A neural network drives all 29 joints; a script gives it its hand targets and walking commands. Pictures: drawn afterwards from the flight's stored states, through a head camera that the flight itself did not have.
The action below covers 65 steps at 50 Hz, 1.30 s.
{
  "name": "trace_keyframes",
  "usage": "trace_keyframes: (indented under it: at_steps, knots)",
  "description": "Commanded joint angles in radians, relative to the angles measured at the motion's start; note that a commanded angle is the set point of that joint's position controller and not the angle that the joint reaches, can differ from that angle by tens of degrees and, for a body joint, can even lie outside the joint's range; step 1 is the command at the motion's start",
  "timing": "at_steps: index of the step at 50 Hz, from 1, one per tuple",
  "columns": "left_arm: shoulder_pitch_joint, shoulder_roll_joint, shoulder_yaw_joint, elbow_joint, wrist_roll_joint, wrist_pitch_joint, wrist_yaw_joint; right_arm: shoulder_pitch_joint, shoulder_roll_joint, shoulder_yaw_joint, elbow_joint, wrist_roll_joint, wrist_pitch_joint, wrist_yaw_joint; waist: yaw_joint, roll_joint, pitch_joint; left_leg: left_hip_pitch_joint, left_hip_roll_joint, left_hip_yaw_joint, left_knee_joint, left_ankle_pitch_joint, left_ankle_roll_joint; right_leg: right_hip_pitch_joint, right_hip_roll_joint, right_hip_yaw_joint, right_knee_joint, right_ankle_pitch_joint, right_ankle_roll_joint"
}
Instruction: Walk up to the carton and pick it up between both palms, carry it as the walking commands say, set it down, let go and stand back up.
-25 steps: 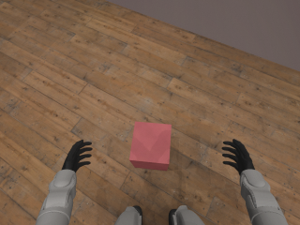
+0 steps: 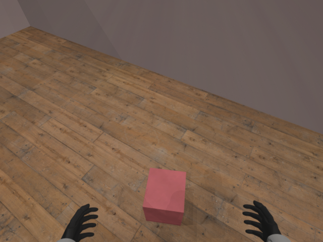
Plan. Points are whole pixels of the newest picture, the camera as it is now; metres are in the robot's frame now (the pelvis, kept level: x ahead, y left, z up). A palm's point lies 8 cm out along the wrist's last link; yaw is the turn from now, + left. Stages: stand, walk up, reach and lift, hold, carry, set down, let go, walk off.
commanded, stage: let go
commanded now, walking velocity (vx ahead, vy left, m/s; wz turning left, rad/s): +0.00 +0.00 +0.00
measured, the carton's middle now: (165, 197) +0.45 +0.02 -0.65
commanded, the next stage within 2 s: stand in 0.10 s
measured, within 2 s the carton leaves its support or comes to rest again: neither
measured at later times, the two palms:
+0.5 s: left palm (65, 238) +0.15 +0.27 -0.09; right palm (270, 219) +0.20 -0.24 -0.07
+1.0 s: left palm (64, 235) +0.16 +0.27 -0.08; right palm (272, 215) +0.20 -0.25 -0.06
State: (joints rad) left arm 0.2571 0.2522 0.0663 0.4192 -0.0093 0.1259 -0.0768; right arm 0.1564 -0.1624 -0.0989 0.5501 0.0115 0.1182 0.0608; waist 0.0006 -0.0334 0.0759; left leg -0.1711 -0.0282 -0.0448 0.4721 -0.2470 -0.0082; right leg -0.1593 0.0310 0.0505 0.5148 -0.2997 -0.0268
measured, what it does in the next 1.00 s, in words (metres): stands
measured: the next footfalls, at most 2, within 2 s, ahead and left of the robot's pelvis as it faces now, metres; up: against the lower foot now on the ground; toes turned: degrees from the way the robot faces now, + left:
none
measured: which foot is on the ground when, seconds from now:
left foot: down 0.00-1.00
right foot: down 0.00-1.00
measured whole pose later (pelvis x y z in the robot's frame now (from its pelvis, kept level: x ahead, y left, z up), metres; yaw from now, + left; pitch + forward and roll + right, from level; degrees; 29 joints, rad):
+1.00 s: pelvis +0.02 +0.01 +0.00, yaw +0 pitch -2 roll +0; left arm 0.20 0.26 0.07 0.66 -0.01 0.03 0.01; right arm 0.16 -0.23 -0.10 0.53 0.01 0.02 -0.01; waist 0.01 0.00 0.05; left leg -0.18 -0.03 -0.04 0.51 -0.30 0.00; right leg -0.15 0.03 0.05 0.51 -0.33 -0.02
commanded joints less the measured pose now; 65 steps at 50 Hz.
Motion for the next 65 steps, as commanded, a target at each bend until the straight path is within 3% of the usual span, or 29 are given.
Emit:
trace_keyframes:
  at_steps: [1,5,6,7,11,15,21,27,32,43,47,48,51,59,65]
  knots:
    - [-0.053,0.051,0.004,-0.127,0.039,0.01,-0.013,0.034,-0.132,0.05,-0.24,-0.022,0.007,0.027,-0.001,0.047,-0.004,0.115,-0.012,0.057,-0.073,0.076,0.001,-0.009,-0.012,-0.032,-0.168,0.067,0.024]
    - [-0.066,0.046,0.011,-0.115,0.042,0.0,-0.009,0.031,-0.125,0.051,-0.252,-0.036,0.028,0.02,-0.006,0.032,-0.026,0.122,-0.013,0.056,-0.06,0.104,0.005,0.002,-0.008,-0.032,-0.153,0.094,0.032]
    - [-0.067,0.183,0.045,0.019,0.044,-0.038,0.051,-0.054,-0.268,0.009,-0.045,-0.055,-0.027,-0.039,0.01,0.057,-0.053,-0.017,0.05,0.007,-0.024,0.102,-0.012,-0.077,-0.05,0.011,-0.128,0.101,0.058]
    - [-0.073,0.197,0.045,0.03,0.056,-0.051,0.073,-0.037,-0.258,0.012,-0.025,-0.062,-0.046,-0.064,0.0,0.056,-0.049,-0.054,0.047,-0.014,-0.051,-0.029,-0.009,-0.077,-0.054,0.027,-0.136,0.003,0.058]
    - [-0.074,0.183,0.04,0.076,0.065,-0.087,0.086,-0.038,-0.245,0.012,0.006,-0.07,-0.08,-0.072,-0.002,0.044,-0.039,-0.078,0.056,-0.062,-0.058,-0.149,0.017,-0.101,-0.046,0.033,-0.132,-0.107,0.043]
    - [-0.077,0.178,0.041,0.101,0.067,-0.1,0.089,-0.035,-0.245,0.011,0.012,-0.07,-0.092,-0.077,0.006,0.012,-0.047,-0.059,0.059,-0.052,-0.035,-0.027,0.014,-0.082,-0.058,0.045,-0.131,-0.002,0.033]
    - [-0.07,0.192,0.041,0.135,0.06,-0.108,0.1,-0.042,-0.269,0.004,0.018,-0.064,-0.105,-0.09,0.016,0.041,-0.118,0.015,0.083,-0.046,-0.002,0.207,0.013,-0.024,-0.077,0.053,-0.096,0.232,0.032]
    - [-0.074,0.197,0.038,0.161,0.061,-0.111,0.104,-0.035,-0.271,-0.004,0.015,-0.061,-0.106,-0.099,0.012,0.044,-0.145,0.061,0.093,-0.04,0.019,0.321,0.017,-0.011,-0.08,0.049,-0.077,0.342,0.026]
    - [-0.08,0.2,0.038,0.184,0.06,-0.113,0.105,-0.027,-0.272,-0.007,0.017,-0.061,-0.109,-0.099,0.011,0.049,-0.159,0.072,0.092,-0.035,0.023,0.324,0.02,0.004,-0.086,0.053,-0.081,0.369,0.023]
    - [-0.108,0.206,0.042,0.191,0.062,-0.126,0.098,-0.032,-0.287,-0.015,0.004,-0.062,-0.122,-0.098,0.008,0.042,-0.103,0.032,0.099,-0.055,-0.014,0.195,0.031,-0.023,-0.089,0.072,-0.103,0.244,0.01]
    - [-0.104,0.212,0.043,0.197,0.061,-0.13,0.098,-0.022,-0.284,-0.011,0.011,-0.059,-0.124,-0.097,0.005,0.041,-0.115,0.046,0.095,-0.051,-0.012,0.218,0.031,-0.017,-0.092,0.074,-0.102,0.279,0.009]
    - [-0.107,0.209,0.043,0.195,0.059,-0.129,0.097,-0.033,-0.288,-0.012,0.005,-0.06,-0.127,-0.096,0.009,0.063,-0.107,0.04,0.096,-0.052,-0.009,0.227,0.033,-0.02,-0.092,0.073,-0.098,0.286,0.007]
    - [-0.104,0.212,0.042,0.201,0.058,-0.133,0.096,-0.028,-0.293,-0.013,0.006,-0.059,-0.126,-0.095,0.008,0.034,-0.114,0.048,0.099,-0.053,-0.004,0.241,0.036,-0.016,-0.095,0.077,-0.097,0.298,0.003]
    - [-0.096,0.216,0.042,0.206,0.054,-0.136,0.096,-0.02,-0.302,-0.018,0.008,-0.058,-0.132,-0.096,0.008,0.061,-0.12,0.052,0.099,-0.051,0.003,0.273,0.041,-0.006,-0.101,0.079,-0.09,0.336,-0.001]
    - [-0.103,0.224,0.044,0.207,0.053,-0.137,0.095,-0.014,-0.303,-0.019,0.01,-0.056,-0.135,-0.096,0.004,0.046,-0.116,0.055,0.1,-0.05,0.005,0.291,0.043,-0.004,-0.104,0.079,-0.087,0.357,-0.006]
